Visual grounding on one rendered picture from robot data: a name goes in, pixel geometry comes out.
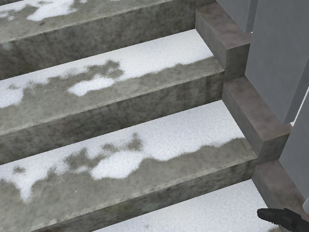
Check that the right robot hand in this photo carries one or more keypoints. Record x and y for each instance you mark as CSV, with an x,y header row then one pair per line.
x,y
286,218

